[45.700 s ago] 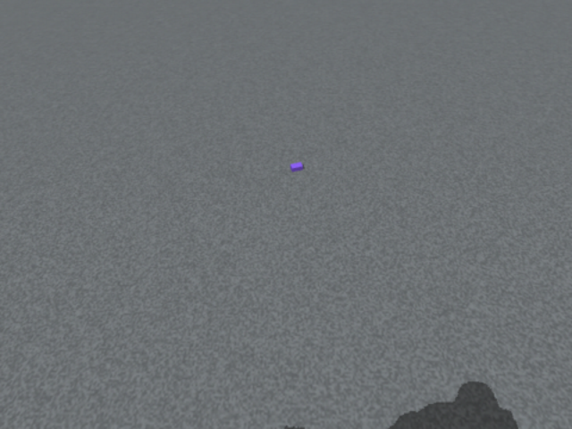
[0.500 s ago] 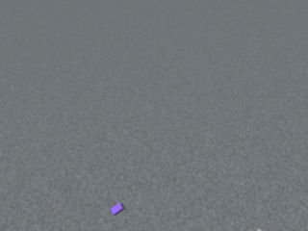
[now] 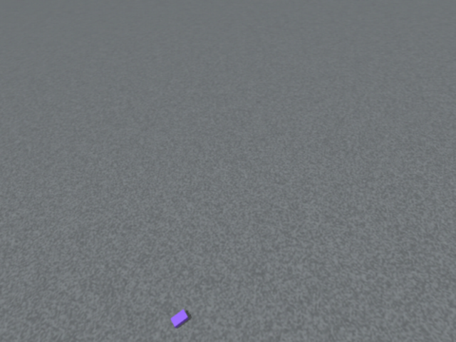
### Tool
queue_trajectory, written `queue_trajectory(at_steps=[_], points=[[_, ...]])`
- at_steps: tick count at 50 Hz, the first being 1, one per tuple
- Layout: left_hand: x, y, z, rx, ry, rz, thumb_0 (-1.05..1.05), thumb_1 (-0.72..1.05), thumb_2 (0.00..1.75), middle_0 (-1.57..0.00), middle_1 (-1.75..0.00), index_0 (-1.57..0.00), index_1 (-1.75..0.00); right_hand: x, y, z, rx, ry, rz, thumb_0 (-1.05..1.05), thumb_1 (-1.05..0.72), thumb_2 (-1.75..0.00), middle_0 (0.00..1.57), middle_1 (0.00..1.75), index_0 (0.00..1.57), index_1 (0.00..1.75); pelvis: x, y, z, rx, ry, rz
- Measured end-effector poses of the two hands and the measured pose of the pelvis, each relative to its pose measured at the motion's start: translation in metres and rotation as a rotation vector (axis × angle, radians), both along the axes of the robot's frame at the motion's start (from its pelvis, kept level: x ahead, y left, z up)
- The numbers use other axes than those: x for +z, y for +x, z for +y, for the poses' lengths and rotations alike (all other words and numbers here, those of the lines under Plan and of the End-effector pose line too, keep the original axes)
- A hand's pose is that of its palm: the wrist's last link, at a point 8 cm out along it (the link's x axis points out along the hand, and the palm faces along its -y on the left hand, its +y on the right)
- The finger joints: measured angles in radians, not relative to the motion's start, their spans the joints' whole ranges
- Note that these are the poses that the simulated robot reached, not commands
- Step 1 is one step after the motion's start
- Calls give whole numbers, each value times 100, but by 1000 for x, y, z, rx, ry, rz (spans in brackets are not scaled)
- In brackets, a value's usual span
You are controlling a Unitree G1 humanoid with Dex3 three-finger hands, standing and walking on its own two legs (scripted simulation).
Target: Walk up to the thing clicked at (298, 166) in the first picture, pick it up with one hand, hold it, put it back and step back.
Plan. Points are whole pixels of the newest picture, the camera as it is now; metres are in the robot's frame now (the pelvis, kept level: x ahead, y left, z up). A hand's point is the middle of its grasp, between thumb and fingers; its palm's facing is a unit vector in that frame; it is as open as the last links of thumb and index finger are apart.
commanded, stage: stand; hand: left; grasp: from above
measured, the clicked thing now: (179, 318) +0.38 +0.28 -0.77
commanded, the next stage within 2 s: step back in 1.68 s
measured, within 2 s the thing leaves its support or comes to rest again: neither
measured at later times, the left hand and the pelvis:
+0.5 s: hand out of the picture +0.07 +0.23 -0.16, palm faces +0.00 -0.94 -0.33, open 7.4 cm; pelvis +0.01 -0.01 +0.00, yaw -1 degrees
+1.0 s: hand out of the picture +0.08 +0.24 -0.15, palm faces -0.01 -0.94 -0.33, open 7.4 cm; pelvis +0.01 +0.00 +0.00, yaw -1 degrees
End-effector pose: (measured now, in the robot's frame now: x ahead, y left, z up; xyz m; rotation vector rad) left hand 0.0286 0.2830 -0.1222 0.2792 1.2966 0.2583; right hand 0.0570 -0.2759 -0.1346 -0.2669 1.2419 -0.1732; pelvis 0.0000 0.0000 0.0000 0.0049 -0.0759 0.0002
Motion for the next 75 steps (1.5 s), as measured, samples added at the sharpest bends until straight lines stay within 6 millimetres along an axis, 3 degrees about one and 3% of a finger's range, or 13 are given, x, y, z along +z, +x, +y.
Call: queue_trajectory(at_steps=[15,34,58,75], points=[[2,18,-4,-23,-5,-10,0,90,89,-20,-30,-20,-30,4,-5,-16,-9,-22,30,0,-91,-90,20,30,20,30,2,2,-6,-5,-3,9],[4,47,-4,-53,-16,-49,0,90,89,-20,-30,-20,-30,9,6,-16,-13,-26,12,0,-91,-90,20,30,20,30,4,8,-4,-17,-3,14],[5,42,5,-56,-11,-30,0,90,89,-20,-30,-20,-30,12,9,-16,-9,-31,12,0,-90,-90,20,30,20,30,4,10,-1,-19,-1,23],[7,49,5,-71,-9,-43,0,90,89,-20,-30,-20,-30,12,13,-20,-9,-31,9,0,-90,-90,20,30,20,30,4,12,-2,-19,-2,27]])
